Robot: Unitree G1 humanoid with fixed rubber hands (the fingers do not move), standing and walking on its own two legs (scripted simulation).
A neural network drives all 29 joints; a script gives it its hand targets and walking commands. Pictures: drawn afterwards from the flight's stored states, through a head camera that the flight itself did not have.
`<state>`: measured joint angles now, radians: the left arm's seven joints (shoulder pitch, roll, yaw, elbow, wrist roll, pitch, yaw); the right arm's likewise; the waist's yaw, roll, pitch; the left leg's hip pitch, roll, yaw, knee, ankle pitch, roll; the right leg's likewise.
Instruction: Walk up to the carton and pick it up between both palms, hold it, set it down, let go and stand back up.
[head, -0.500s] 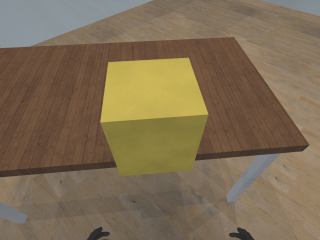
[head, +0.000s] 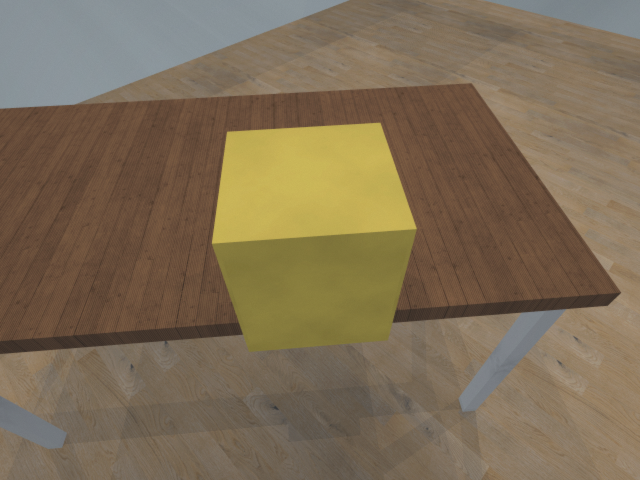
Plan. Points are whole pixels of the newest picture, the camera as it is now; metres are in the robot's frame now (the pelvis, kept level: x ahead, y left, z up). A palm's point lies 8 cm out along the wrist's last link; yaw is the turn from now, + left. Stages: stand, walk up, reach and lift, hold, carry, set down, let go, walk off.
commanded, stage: stand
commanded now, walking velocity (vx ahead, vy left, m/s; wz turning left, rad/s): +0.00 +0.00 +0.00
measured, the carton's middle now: (312, 242) +0.42 +0.03 +0.05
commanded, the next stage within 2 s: none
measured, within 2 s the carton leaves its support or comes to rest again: neither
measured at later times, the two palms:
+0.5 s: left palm out of the picture +0.02 +0.22 -0.13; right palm out of the picture +0.01 -0.22 -0.14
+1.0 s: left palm out of the picture +0.00 +0.20 -0.14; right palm out of the picture +0.00 -0.20 -0.14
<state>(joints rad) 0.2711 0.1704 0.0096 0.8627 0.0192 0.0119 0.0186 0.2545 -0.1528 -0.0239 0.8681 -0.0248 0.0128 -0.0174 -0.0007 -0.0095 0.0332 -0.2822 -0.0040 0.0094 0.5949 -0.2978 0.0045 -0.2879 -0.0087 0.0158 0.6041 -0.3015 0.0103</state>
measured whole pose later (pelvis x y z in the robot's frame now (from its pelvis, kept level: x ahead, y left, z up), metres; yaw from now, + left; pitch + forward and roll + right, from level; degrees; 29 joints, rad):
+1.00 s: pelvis +0.01 +0.00 +0.01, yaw +0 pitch -3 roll +0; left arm 0.28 0.10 0.01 1.15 0.01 0.00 0.05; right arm 0.26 -0.10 -0.03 1.16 -0.01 0.00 -0.05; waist 0.00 -0.01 0.06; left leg -0.17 0.00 0.01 0.46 -0.25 0.00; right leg -0.17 -0.01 0.02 0.46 -0.25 0.01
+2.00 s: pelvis +0.00 -0.01 +0.01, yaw +0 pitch -2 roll +0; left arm 0.30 0.10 0.00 1.18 0.01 0.00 0.04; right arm 0.31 -0.09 0.00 1.18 -0.01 0.00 -0.04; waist 0.00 0.00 0.06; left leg -0.19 0.01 -0.01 0.44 -0.22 -0.01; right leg -0.19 0.00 0.01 0.44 -0.22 0.00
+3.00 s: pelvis -0.01 -0.01 +0.02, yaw +2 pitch +2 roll +0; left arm 0.05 0.13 0.01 0.48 0.02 0.48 -0.01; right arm 0.21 -0.07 0.08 0.54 0.12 0.28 -0.10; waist 0.00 -0.02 -0.02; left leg -0.22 0.03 0.01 0.31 -0.12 -0.03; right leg -0.21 0.01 0.02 0.31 -0.12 -0.01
